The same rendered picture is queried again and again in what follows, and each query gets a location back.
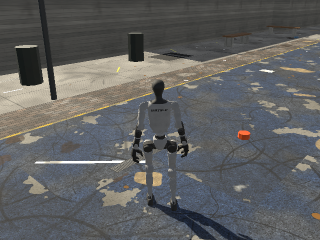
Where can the right robot upper arm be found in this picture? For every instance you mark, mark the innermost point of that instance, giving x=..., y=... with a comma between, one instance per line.
x=177, y=114

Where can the left robot upper arm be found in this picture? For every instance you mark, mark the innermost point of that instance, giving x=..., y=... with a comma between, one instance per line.
x=141, y=115

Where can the robot right foot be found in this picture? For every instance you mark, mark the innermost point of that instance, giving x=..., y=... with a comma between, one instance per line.
x=174, y=205

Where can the left robot hand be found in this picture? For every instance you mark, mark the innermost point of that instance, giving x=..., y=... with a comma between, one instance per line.
x=133, y=154

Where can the right robot hand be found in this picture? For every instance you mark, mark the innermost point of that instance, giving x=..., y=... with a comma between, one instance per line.
x=185, y=150

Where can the robot right forearm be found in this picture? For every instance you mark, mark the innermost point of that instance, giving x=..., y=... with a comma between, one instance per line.
x=182, y=135

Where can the robot left forearm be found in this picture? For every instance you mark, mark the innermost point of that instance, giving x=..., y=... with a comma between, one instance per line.
x=137, y=138

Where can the humanoid robot head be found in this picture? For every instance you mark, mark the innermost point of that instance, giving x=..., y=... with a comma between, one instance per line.
x=158, y=88

